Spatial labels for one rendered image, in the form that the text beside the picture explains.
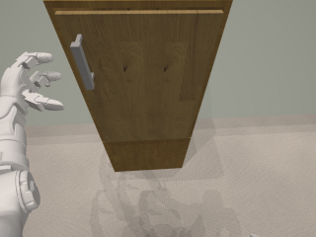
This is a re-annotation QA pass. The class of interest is left robot upper arm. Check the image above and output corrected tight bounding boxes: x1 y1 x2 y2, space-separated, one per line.
0 170 40 237

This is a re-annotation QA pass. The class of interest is cupboard door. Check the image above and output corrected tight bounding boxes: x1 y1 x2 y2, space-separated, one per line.
54 10 224 142

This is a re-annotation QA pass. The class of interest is robot left forearm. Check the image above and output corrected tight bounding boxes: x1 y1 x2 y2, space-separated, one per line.
0 96 30 175

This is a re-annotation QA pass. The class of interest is robot left hand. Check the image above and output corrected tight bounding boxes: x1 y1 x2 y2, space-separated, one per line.
0 51 65 112

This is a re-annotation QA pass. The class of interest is handle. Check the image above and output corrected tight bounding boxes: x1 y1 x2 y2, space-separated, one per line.
70 34 95 90

